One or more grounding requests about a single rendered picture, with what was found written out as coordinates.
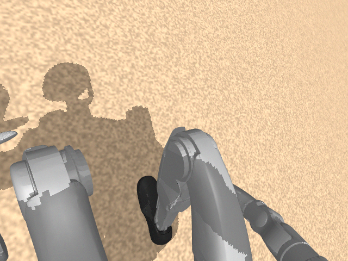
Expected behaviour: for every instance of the right robot arm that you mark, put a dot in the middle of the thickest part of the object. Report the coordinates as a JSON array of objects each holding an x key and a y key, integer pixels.
[{"x": 282, "y": 240}]

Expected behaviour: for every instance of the right robot hand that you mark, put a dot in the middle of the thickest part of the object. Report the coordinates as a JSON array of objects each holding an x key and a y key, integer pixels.
[{"x": 243, "y": 197}]

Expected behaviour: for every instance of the left robot hand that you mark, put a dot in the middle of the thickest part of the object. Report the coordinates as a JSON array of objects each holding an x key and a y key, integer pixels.
[{"x": 5, "y": 136}]

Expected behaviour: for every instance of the right robot foot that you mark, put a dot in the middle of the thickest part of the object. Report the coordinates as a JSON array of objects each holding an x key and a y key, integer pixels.
[{"x": 147, "y": 196}]

